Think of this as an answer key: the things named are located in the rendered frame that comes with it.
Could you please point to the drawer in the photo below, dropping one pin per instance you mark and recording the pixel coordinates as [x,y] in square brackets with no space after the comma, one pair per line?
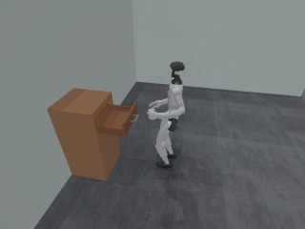
[115,119]

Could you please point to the robot right hand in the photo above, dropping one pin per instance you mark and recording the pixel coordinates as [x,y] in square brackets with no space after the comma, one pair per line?
[157,102]

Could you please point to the handle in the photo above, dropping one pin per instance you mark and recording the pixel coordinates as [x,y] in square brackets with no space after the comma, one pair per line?
[137,116]

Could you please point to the robot left upper arm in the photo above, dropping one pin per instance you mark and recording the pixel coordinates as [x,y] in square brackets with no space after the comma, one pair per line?
[178,97]

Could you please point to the robot torso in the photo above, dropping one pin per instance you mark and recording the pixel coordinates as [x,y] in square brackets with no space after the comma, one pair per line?
[172,105]

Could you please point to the robot right forearm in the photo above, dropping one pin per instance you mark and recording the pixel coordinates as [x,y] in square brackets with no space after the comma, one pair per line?
[164,101]

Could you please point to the robot left foot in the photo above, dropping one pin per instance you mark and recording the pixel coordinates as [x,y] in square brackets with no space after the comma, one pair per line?
[163,165]

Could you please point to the robot left hand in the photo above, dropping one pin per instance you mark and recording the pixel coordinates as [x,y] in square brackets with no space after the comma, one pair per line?
[152,114]

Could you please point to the cabinet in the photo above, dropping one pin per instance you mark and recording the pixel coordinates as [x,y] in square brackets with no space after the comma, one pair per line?
[88,153]

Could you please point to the robot left forearm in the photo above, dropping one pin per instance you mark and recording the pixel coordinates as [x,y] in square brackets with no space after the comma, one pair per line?
[169,114]

